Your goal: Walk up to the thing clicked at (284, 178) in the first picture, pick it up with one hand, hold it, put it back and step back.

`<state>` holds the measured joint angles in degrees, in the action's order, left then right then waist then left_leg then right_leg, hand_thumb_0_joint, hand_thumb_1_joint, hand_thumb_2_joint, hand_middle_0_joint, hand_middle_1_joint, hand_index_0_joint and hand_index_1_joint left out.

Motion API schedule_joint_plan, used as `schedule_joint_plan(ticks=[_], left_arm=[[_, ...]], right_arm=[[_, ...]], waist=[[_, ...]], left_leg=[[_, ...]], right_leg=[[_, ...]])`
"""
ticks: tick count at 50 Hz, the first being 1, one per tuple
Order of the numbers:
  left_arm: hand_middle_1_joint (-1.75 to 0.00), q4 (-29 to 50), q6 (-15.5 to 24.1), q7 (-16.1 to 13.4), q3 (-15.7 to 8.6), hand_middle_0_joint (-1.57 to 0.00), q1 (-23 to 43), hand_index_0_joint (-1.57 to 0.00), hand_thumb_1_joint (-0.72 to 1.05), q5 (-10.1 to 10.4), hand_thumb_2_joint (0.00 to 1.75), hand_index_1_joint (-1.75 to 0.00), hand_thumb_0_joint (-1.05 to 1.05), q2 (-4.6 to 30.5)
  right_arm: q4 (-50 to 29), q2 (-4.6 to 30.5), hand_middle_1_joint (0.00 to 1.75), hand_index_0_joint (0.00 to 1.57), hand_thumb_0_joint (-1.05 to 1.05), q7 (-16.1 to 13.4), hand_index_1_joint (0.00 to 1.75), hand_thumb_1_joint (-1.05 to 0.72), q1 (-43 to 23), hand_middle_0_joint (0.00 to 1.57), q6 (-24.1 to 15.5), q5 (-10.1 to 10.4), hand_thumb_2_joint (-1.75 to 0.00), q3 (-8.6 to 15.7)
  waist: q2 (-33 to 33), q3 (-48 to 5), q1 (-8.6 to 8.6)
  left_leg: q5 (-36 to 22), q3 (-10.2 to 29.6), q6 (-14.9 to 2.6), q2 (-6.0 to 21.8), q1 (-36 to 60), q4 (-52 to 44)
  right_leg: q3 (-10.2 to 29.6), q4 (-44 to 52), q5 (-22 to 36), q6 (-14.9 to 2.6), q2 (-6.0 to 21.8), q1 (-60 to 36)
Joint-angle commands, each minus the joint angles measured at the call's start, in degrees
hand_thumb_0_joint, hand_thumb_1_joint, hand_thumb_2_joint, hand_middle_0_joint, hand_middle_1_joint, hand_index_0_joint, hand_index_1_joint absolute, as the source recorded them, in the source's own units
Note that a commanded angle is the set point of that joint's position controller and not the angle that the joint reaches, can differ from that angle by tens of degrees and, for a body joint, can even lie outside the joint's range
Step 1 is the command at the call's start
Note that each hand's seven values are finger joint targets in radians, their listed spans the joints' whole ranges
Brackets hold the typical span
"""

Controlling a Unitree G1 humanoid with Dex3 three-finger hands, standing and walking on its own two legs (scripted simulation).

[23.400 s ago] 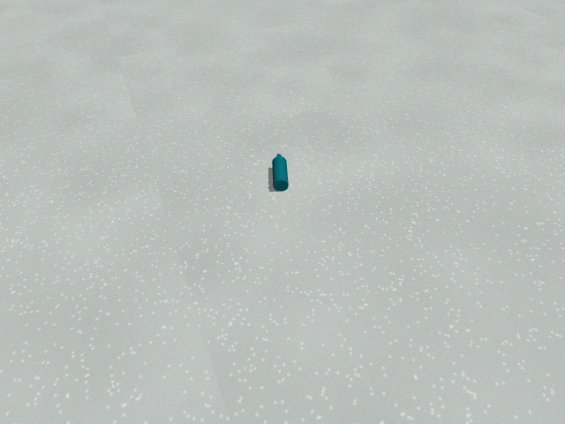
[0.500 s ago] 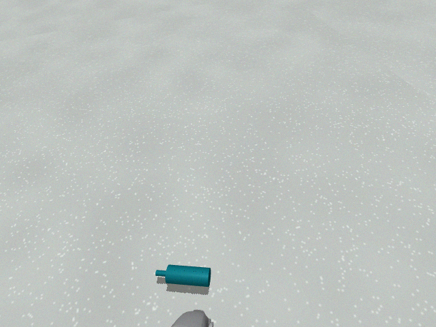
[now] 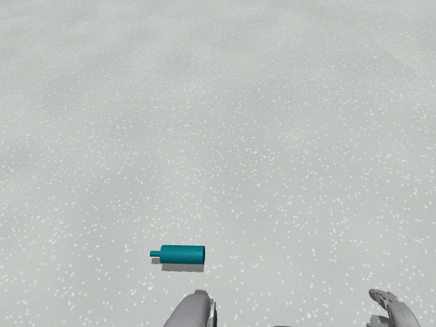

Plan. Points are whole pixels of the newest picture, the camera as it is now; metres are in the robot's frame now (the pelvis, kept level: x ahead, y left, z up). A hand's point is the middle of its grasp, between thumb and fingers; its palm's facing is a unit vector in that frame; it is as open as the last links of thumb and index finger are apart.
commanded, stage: walk up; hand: left
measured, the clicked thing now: (177, 254) +0.47 +0.28 -0.70
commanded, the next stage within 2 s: stand in 0.30 s
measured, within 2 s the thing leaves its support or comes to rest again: neither
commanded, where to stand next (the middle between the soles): +0.07 +0.03 m, yaw -1 degrees
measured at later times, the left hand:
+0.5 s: hand out of the picture +0.06 +0.29 -0.13, palm faces +0.06 -0.94 -0.35, open 7.4 cm
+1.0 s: hand out of the picture +0.10 +0.27 -0.11, palm faces +0.04 -0.93 -0.37, open 7.4 cm
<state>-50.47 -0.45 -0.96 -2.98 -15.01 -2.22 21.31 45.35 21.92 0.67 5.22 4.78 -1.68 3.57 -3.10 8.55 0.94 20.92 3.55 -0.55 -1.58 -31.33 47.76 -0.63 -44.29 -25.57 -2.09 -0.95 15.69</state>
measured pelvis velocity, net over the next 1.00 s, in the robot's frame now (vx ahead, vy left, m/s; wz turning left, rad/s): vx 0.04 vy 0.01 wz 0.08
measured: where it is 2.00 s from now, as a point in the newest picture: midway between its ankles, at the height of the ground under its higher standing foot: outside the picture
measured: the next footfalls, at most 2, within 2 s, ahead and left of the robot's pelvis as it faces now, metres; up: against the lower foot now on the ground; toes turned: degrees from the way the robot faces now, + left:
left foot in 0.30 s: +0.06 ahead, +0.15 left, +0.00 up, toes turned +5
right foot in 0.52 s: +0.10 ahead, -0.10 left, +0.00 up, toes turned +4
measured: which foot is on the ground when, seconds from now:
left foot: up 0.00-0.28, down 0.30-1.00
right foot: down 0.00-0.32, up 0.34-0.50, down 0.52-1.00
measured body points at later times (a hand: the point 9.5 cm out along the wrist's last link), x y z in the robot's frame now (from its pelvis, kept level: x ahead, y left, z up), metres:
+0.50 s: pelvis +0.02 +0.03 +0.03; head +0.04 +0.04 +0.47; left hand +0.06 +0.34 -0.10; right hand +0.15 -0.27 -0.08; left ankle +0.02 +0.15 -0.71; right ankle +0.05 -0.11 -0.70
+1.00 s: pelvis +0.04 +0.01 +0.04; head +0.05 +0.00 +0.49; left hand +0.10 +0.32 -0.08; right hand +0.14 -0.29 -0.10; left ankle +0.02 +0.15 -0.71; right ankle +0.06 -0.11 -0.71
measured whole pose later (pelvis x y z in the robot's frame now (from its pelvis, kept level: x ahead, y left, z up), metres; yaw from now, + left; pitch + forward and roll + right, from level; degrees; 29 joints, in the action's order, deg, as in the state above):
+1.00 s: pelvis +0.04 +0.01 +0.04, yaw +5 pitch -3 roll +0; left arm -64.3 1.4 0.3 0.3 -4.6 -0.6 20.4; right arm 66.1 20.9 0.6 5.0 -0.6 -0.4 0.3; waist -1.3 4.6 -0.5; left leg 11.0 0.4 2.0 1.8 -4.5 18.3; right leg -0.4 -19.9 -9.7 -0.2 0.0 7.3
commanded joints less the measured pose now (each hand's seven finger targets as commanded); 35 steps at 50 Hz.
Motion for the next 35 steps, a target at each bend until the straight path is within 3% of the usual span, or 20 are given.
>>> schedule_joint_plan(ticks=[1, 4, 6, 8, 11, 12, 14, 15, 16, 17, 18, 20, 22, 24, 26, 27, 28, 29, 31, 35], left_arm=[[-0.3, 5.83, 3.07, -2.05, -4.65, -0.2, 7.67, -0.2, 0.9, -0.32, 0.9, -0.3, 0.0, 15.67], [-0.3, 5.88, 4.03, -0.27, -4.43, -0.2, 2.65, -0.2, 0.9, -1.07, 0.9, -0.3, 0.0, 12.64], [-0.3, 5.4, 3.75, 0.53, -5.62, -0.2, -3.25, -0.2, 0.9, -1.19, 0.9, -0.3, 0.0, 15.43], [-0.3, 5.33, 3.47, 1.26, -6.16, -0.2, -7.81, -0.2, 0.9, -0.52, 0.9, -0.3, 0.0, 17.35], [-0.3, 6.39, 3.37, 2.25, -6.0, -0.2, -7.73, -0.2, 0.9, 0.08, 0.9, -0.3, 0.0, 18.78], [-0.3, 7.03, 3.24, 2.44, -5.59, -0.2, -6.11, -0.2, 0.9, 0.33, 0.9, -0.3, 0.0, 18.36], [-0.3, 8.23, 2.66, 2.8, -4.04, -0.2, -2.64, -0.2, 0.9, 0.89, 0.9, -0.3, 0.0, 16.0], [-0.3, 6.75, 3.11, 1.69, -2.01, -0.2, -0.82, -0.2, 0.9, 2.53, 0.9, -0.3, 0.0, 8.08], [-0.3, 8.45, 2.93, 0.92, -0.91, -0.2, -1.44, -0.2, 0.9, 3.35, 0.9, -0.3, 0.0, 6.11], [-0.3, 7.96, 2.23, -0.17, -1.88, -0.2, 1.04, -0.2, 0.9, 3.85, 0.9, -0.3, 0.0, 11.14], [-0.3, 6.58, 1.84, -0.23, -1.91, -0.2, 1.53, -0.2, 0.9, 3.76, 0.9, -0.3, 0.0, 11.71], [-0.3, 3.86, 1.87, -0.05, -1.5, -0.2, -0.49, -0.2, 0.9, 3.47, 0.9, -0.3, 0.0, 10.51], [-0.3, 1.51, 2.05, 0.16, -1.29, -0.2, -1.01, -0.2, 0.9, 2.78, 0.9, -0.3, 0.0, 9.93], [-0.3, -0.91, 1.97, 0.39, -0.95, -0.2, -1.83, -0.2, 0.9, 2.36, 0.9, -0.3, 0.0, 9.83], [-0.3, -1.55, 2.19, 0.64, -1.14, -0.2, 1.37, -0.2, 0.9, 1.24, 0.9, -0.3, 0.0, 12.48], [-0.3, -1.16, 2.58, 0.57, -1.27, -0.2, 3.72, -0.2, 0.9, 1.03, 0.9, -0.3, 0.0, 14.58], [-0.3, -2.33, 2.51, 0.9, -0.96, -0.2, 5.82, -0.2, 0.9, 1.37, 0.9, -0.3, 0.0, 14.75], [-0.3, -3.12, 2.17, 1.24, -0.33, -0.2, 7.72, -0.2, 0.9, 1.48, 0.9, -0.3, 0.0, 13.25], [-0.3, -4.46, 2.28, 1.31, 0.54, -0.2, 8.16, -0.2, 0.9, 1.76, 0.9, -0.3, 0.0, 11.53], [-0.3, -6.88, 3.34, 1.13, 0.91, -0.2, 8.78, -0.2, 0.9, 1.9, 0.9, -0.3, 0.0, 11.45]], right_arm=[[-1.65, 10.15, 0.3, 0.2, 0.0, -0.4, 0.3, -0.9, 4.36, 0.2, -1.93, 1.78, -0.9, 3.49], [0.71, 10.92, 0.3, 0.2, 0.0, 0.02, 0.3, -0.9, 7.04, 0.2, -4.2, 1.4, -0.9, 2.48], [-0.39, 12.83, 0.3, 0.2, 0.0, 0.83, 0.3, -0.9, 3.12, 0.2, -5.13, 0.66, -0.9, 2.7], [-1.78, 13.26, 0.3, 0.2, 0.0, 1.35, 0.3, -0.9, 0.0, 0.2, -6.19, 0.38, -0.9, 2.67], [-1.29, 12.22, 0.3, 0.2, 0.0, 1.84, 0.3, -0.9, 2.56, 0.2, -7.8, 0.27, -0.9, 2.38], [-0.47, 11.8, 0.3, 0.2, 0.0, 1.88, 0.3, -0.9, 4.82, 0.2, -8.28, 0.49, -0.9, 2.46], [2.52, 10.82, 0.3, 0.2, 0.0, 1.33, 0.3, -0.9, 14.27, 0.2, -9.33, 0.57, -0.9, 3.26], [3.59, 11.85, 0.3, 0.2, 0.0, 0.02, 0.3, -0.9, 12.84, 0.2, -9.46, 0.71, -0.9, 2.89], [1.84, 16.96, 0.3, 0.2, 0.0, -0.98, 0.3, -0.9, 10.9, 0.2, -9.79, 0.34, -0.9, 3.33], [3.08, 16.82, 0.3, 0.2, 0.0, -1.11, 0.3, -0.9, 10.46, 0.2, -9.52, 0.68, -0.9, 3.06], [2.94, 14.56, 0.3, 0.2, 0.0, -1.19, 0.3, -0.9, 8.19, 0.2, -9.23, 0.97, -0.9, 2.41], [2.3, 12.15, 0.3, 0.2, 0.0, -2.0, 0.3, -0.9, 4.15, 0.2, -8.4, 1.39, -0.9, 1.41], [3.55, 12.08, 0.3, 0.2, 0.0, -2.17, 0.3, -0.9, 3.47, 0.2, -8.31, 1.57, -0.9, 0.74], [4.14, 12.47, 0.3, 0.2, 0.0, -1.94, 0.3, -0.9, 0.49, 0.2, -7.5, 1.52, -0.9, 0.68], [4.66, 11.44, 0.3, 0.2, 0.0, -1.68, 0.3, -0.9, -0.38, 0.2, -6.77, 2.14, -0.9, 0.2], [5.12, 10.62, 0.3, 0.2, 0.0, -1.54, 0.3, -0.9, -1.02, 0.2, -6.59, 2.29, -0.9, -0.15], [6.33, 10.05, 0.3, 0.2, 0.0, -1.42, 0.3, -0.9, -0.13, 0.2, -6.09, 2.47, -0.9, -0.23], [7.89, 10.3, 0.3, 0.2, 0.0, -1.2, 0.3, -0.9, -0.69, 0.2, -5.96, 1.91, -0.9, -0.51], [9.61, 11.34, 0.3, 0.2, 0.0, -0.7, 0.3, -0.9, -2.96, 0.2, -6.43, 1.48, -0.9, -0.21], [12.09, 10.27, 0.3, 0.2, 0.0, -0.45, 0.3, -0.9, -3.05, 0.2, -7.23, 1.62, -0.9, -0.54]], waist=[[4.46, -1.72, -3.76], [12.66, -8.86, 0.23], [16.5, -5.51, 4.68], [15.22, -1.99, 6.72], [14.53, -1.68, 4.73], [13.56, -2.44, 3.19], [9.57, -6.07, -2.79], [-1.52, -7.75, -4.23], [-6.92, -9.36, -1.72], [-2.23, -9.41, -2.26], [-0.97, -7.5, -1.16], [-4.82, -9.27, -0.51], [-6.66, -9.42, 0.0], [-6.2, -8.84, 0.77], [-1.85, -8.95, -0.14], [0.23, -8.65, -0.84], [1.21, -6.44, -2.18], [1.95, -4.82, -1.97], [1.95, -3.9, -0.51], [4.41, -8.48, -0.84]], left_leg=[[2.52, 10.27, 0.67, -4.21, -1.01, 20.84], [1.77, 1.93, 1.77, -1.54, 0.93, 7.68], [4.81, -0.9, 1.72, -1.13, -4.79, 2.55], [7.12, -1.29, 1.36, -0.18, -6.31, -2.82], [6.56, -3.54, -0.23, 1.71, 0.87, -9.69], [4.0, -4.47, -0.64, 1.49, 6.03, -13.95], [-6.2, -7.88, -1.51, -1.43, 25.47, -26.49], [-20.65, 8.71, -1.21, 10.46, 36.89, -32.96], [-35.41, 21.56, -6.8, 22.32, 36.28, -30.82], [-36.43, 19.82, -13.56, 21.85, 26.46, -27.4], [-36.3, 16.04, -13.74, 20.29, 27.06, -27.43], [-43.66, 8.44, -11.12, 17.63, 33.32, -25.26], [-47.0, 5.09, -8.11, 14.83, 29.0, -24.68], [-39.28, 2.05, -5.95, 12.66, 25.11, -23.3], [-18.93, 1.3, -1.8, 9.45, 17.19, -25.23], [-7.42, 0.85, -1.0, 7.41, 15.73, -26.36], [-0.42, 0.78, -1.18, 5.98, 19.24, -29.52], [2.6, 2.12, -1.34, 7.21, 20.85, -31.44], [-0.83, 3.63, -1.43, 8.57, 20.16, -31.46], [-13.57, 1.94, -0.77, 8.48, 25.33, -29.76]], right_leg=[[16.92, 21.72, 21.78, -9.14, 16.44, 6.51], [11.63, 23.55, 3.51, -6.96, 11.5, -7.85], [16.36, 25.32, -10.94, -8.86, 13.29, -14.53], [19.71, 27.14, -12.62, -10.6, 16.05, -15.82], [18.24, 27.37, -4.89, -11.34, 17.97, -12.28], [15.05, 25.46, 0.26, -10.61, 16.53, -10.16], [5.01, 13.65, 10.79, -6.64, 10.61, -0.65], [2.19, 2.11, 20.11, -1.51, 6.88, 8.47], [0.36, 1.17, -0.69, 1.35, 1.19, 12.1], [6.25, -1.5, -7.92, 1.61, 3.16, 4.04], [7.01, -2.3, -8.53, 1.47, 2.15, 5.14], [5.46, 1.99, -4.54, 1.45, 3.81, 6.1], [3.59, 8.22, 1.53, 2.46, 3.65, -0.24], [1.9, 17.13, 11.45, 2.44, 2.81, -6.28], [5.27, 21.44, 28.07, 1.46, 5.03, -13.77], [9.72, 23.21, 26.11, 0.36, 8.7, -13.03], [10.62, 23.18, 18.03, -1.02, 9.16, -5.7], [9.69, 24.05, 9.54, -0.58, 7.89, -2.7], [7.88, 24.96, 11.0, 0.27, 7.02, -4.67], [8.1, 25.72, 22.88, 0.39, 8.31, -7.36]])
